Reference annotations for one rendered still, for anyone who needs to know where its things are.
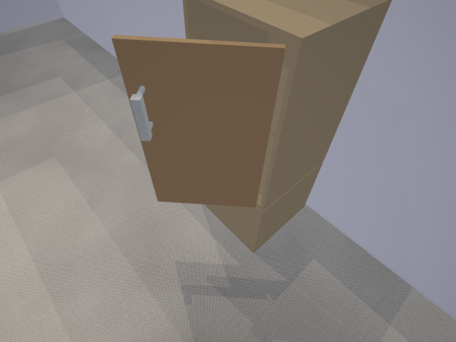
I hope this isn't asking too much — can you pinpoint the handle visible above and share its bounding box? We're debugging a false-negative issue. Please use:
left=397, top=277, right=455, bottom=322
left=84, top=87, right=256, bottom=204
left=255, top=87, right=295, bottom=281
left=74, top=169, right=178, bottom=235
left=130, top=85, right=153, bottom=141

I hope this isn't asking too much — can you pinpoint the cupboard door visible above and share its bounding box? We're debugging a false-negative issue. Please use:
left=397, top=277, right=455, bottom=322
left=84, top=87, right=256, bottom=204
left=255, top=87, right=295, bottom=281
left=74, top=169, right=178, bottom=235
left=112, top=35, right=286, bottom=207

